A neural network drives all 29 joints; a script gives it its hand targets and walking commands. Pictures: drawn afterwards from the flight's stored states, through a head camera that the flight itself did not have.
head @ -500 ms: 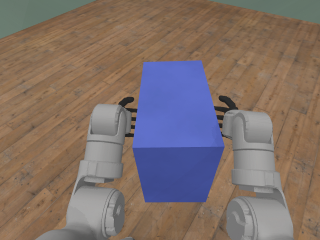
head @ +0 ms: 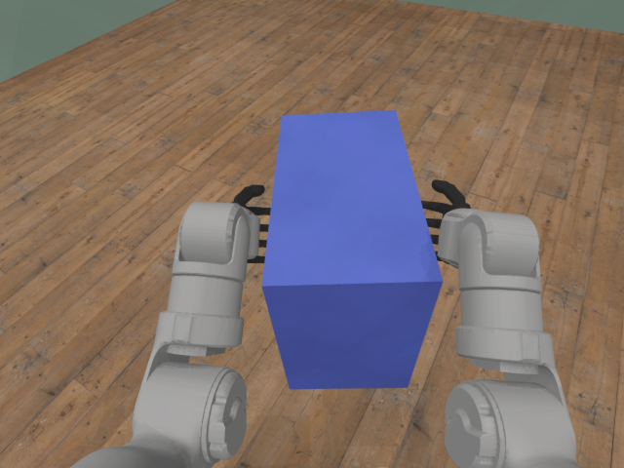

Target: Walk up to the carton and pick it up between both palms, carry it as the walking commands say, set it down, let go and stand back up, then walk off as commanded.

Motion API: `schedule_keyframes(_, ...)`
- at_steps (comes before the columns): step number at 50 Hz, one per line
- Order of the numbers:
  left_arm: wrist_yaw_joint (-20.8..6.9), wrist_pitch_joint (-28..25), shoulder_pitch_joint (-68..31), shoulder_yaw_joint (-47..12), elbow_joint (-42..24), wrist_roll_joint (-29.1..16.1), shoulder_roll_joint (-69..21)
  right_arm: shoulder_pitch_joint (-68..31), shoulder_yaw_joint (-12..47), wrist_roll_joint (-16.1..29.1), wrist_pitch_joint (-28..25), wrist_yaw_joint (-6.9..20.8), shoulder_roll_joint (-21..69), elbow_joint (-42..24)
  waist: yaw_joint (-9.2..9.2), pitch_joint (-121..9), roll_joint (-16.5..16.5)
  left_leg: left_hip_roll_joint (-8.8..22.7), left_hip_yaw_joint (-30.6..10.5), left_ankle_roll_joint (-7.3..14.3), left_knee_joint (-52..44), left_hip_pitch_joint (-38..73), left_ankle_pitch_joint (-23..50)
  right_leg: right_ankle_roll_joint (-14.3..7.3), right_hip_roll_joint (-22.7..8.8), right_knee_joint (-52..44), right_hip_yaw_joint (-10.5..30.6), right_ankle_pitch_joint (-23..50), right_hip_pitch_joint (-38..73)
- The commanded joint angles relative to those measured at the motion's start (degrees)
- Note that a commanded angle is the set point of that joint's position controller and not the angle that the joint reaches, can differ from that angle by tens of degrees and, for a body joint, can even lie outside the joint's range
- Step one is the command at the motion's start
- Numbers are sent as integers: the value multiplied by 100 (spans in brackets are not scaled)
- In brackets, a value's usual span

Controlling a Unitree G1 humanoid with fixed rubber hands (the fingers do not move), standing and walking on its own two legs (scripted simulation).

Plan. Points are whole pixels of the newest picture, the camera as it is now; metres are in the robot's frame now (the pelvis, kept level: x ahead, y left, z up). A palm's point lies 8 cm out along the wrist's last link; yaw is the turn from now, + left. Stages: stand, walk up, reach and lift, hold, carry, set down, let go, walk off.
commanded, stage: carry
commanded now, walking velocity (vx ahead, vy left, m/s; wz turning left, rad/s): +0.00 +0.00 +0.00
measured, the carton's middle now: (343, 248) +0.41 -0.01 +0.05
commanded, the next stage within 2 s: none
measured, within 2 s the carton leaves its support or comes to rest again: neither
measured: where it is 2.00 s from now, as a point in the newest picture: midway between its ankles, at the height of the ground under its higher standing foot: outside the picture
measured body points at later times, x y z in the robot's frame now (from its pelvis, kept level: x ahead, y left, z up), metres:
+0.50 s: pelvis -0.01 +0.01 +0.00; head +0.00 +0.01 +0.45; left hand +0.37 +0.13 +0.12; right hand +0.36 -0.13 +0.12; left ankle +0.05 +0.12 -0.72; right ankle +0.09 -0.07 -0.72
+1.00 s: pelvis -0.01 +0.02 +0.00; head +0.00 +0.03 +0.45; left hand +0.36 +0.15 +0.12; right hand +0.36 -0.11 +0.13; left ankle +0.05 +0.12 -0.72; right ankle +0.09 -0.07 -0.72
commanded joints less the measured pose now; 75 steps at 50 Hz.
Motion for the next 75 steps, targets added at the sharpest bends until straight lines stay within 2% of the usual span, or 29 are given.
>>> schedule_keyframes(1,-1071,-662,-5134,-2446,-1222,-2537,-6360,-5281,3559,2759,-51,1516,6337,-454,122,-3911,-350,17,-245,-21,-371,812,-134,-247,-1291,-1408,1430,1328,1815)
schedule_keyframes(3,-1139,-650,-4936,-2441,-1072,-2533,-6365,-5610,3817,2840,-83,1501,6322,-887,119,-3965,-873,1,-248,5,-152,730,-152,-209,-1271,-1365,1459,1530,1886)
schedule_keyframes(5,-1106,-636,-5185,-2466,-1046,-2482,-6367,-5711,3667,2868,-40,1574,6273,-639,119,-3612,-293,-96,-205,-6,-590,1063,-251,-154,-1259,-1634,1492,182,1245)
schedule_keyframes(6,-1094,-689,-5134,-2442,-1154,-2483,-6284,-5983,3788,2969,-112,1552,6264,-930,130,-3805,-581,122,-441,108,-645,1274,-49,-39,-1048,-1488,1206,20,1232)
schedule_keyframes(7,-1113,-630,-5042,-2405,-1060,-2476,-6389,-5453,3594,2749,-17,1553,6293,-677,101,-3792,-273,220,-516,151,-554,1377,205,14,-1076,-1433,1290,-156,1017)
schedule_keyframes(10,-1084,-633,-5405,-2453,-1209,-2577,-6345,-5650,3623,2805,-22,1530,6288,-581,108,-3920,-378,498,-774,210,-879,1541,88,109,-848,-1216,976,229,1115)
schedule_keyframes(11,-1096,-629,-5166,-2499,-1091,-2496,-6325,-5509,3552,2725,-26,1553,6133,-583,139,-3865,271,527,-787,242,-841,1493,-108,100,-942,-1255,1105,143,981)
schedule_keyframes(15,-1094,-638,-4516,-2406,-826,-2316,-6361,-5067,3651,2663,-1,1583,6209,-487,146,-3565,-154,503,-654,174,-777,1299,-216,77,-860,-1446,1203,-453,861)
schedule_keyframes(17,-1087,-670,-5353,-2660,-1266,-2614,-6333,-5093,3522,2630,-43,1585,6198,-327,132,-3663,20,325,-560,157,-673,1420,-194,51,-877,-1501,1210,-699,662)
schedule_keyframes(21,-1088,-698,-5377,-2668,-1238,-2591,-6346,-5364,3463,2589,-72,1565,6087,-474,137,-3875,24,424,-517,139,-612,1277,349,18,-936,-1102,1083,1201,1220)
schedule_keyframes(24,-1019,-742,-5384,-2725,-1351,-2522,-6280,-5873,3571,2800,-115,1536,6042,-739,179,-4108,204,557,-751,188,-632,1444,402,43,-877,-924,1054,1004,1163)
schedule_keyframes(25,-1085,-657,-4588,-2576,-978,-2444,-6369,-5448,3624,2705,-91,1541,6065,-797,162,-4100,-367,641,-809,254,-616,1362,456,38,-818,-911,975,1256,1279)
schedule_keyframes(27,-1016,-759,-5275,-2649,-1409,-2530,-6188,-5626,3639,2825,-90,1545,6064,-598,147,-4056,-118,353,-512,120,-361,1156,272,-28,-1026,-1024,1223,1418,1411)
schedule_keyframes(32,-1047,-695,-4887,-2629,-1170,-2515,-6307,-5264,3620,2715,-102,1508,6065,-678,164,-4024,-133,473,-602,162,-481,1173,441,11,-974,-940,1059,1610,1472)
schedule_keyframes(33,-1058,-666,-5062,-2621,-1255,-2542,-6274,-5016,3492,2567,-59,1503,6101,-415,114,-4077,-496,440,-651,166,-337,908,488,-16,-992,-956,1109,1771,1735)
schedule_keyframes(36,-1033,-747,-5215,-2716,-1394,-2549,-6233,-5641,3611,2770,-121,1514,5948,-799,121,-4001,40,303,-604,160,-369,1109,181,-57,-1087,-1059,1300,1383,1398)
schedule_keyframes(39,-986,-760,-5048,-2648,-1344,-2472,-6136,-5650,3705,2810,-128,1507,6046,-680,196,-4095,-481,402,-640,224,-620,1439,208,138,-947,-1012,1039,1358,1212)
schedule_keyframes(41,-1039,-730,-5151,-2755,-1139,-2542,-6226,-5597,3556,2667,-140,1490,5892,-630,173,-4000,33,489,-642,238,-500,1328,640,95,-861,-885,968,1364,1219)
schedule_keyframes(48,-1027,-722,-4804,-2782,-1520,-2548,-6209,-5171,3517,2673,-110,1513,5839,-797,138,-4199,-277,587,-803,258,-519,1233,300,95,-855,-803,970,1232,1411)
schedule_keyframes(50,-1008,-759,-5592,-3008,-1725,-2724,-6321,-5523,3501,2683,-140,1510,5875,-733,144,-3968,480,533,-701,274,-658,1320,527,10,-863,-828,1029,1199,1213)
schedule_keyframes(52,-1018,-704,-4835,-2764,-1509,-2512,-6293,-4695,3395,2604,-57,1567,6033,-431,162,-4104,239,664,-914,359,-726,1608,244,99,-804,-822,999,467,923)
schedule_keyframes(55,-1064,-690,-4789,-2823,-1287,-2562,-6296,-4959,3464,2531,-148,1524,5804,-688,152,-4128,-8,1020,-1158,488,-705,1643,1100,154,-585,-643,759,1090,993)
schedule_keyframes(57,-1021,-786,-5536,-3016,-1578,-2723,-6308,-5770,3559,2723,-176,1507,5856,-814,174,-4040,342,773,-761,315,-574,1541,1017,94,-649,-729,843,1318,1071)
schedule_keyframes(62,-1058,-687,-4984,-2797,-1320,-2560,-6361,-5242,3550,2617,-75,1511,5993,-577,155,-3949,-258,514,-794,250,-472,1114,241,-2,-824,-1003,1097,978,1355)
schedule_keyframes(63,-1004,-802,-5963,-2966,-1417,-2715,-6263,-5868,3503,2697,-141,1515,5787,-422,161,-3818,296,374,-670,225,-517,1226,184,-27,-909,-1001,1149,935,1048)
schedule_keyframes(68,-1045,-744,-5358,-2701,-1265,-2538,-6141,-5549,3579,2714,-113,1533,5984,-484,105,-3542,-705,261,-655,200,-186,516,41,-72,-1121,-1398,1461,235,1397)
schedule_keyframes(69,-1051,-747,-5033,-2730,-1362,-2489,-6136,-5099,3458,2662,-107,1542,5949,-326,129,-3733,-95,263,-666,231,-393,881,19,-131,-1086,-1248,1327,148,1248)
schedule_keyframes(72,-1009,-810,-5396,-2801,-1686,-2595,-6060,-5506,3653,2848,-132,1555,6024,-543,160,-4061,-173,518,-841,281,-595,1196,379,67,-900,-874,969,1288,1484)
schedule_keyframes(75,-988,-792,-5550,-2913,-1659,-2667,-6224,-5728,3498,2787,-151,1541,5853,-722,175,-4013,104,572,-862,313,-657,1462,461,87,-779,-854,943,1012,1163)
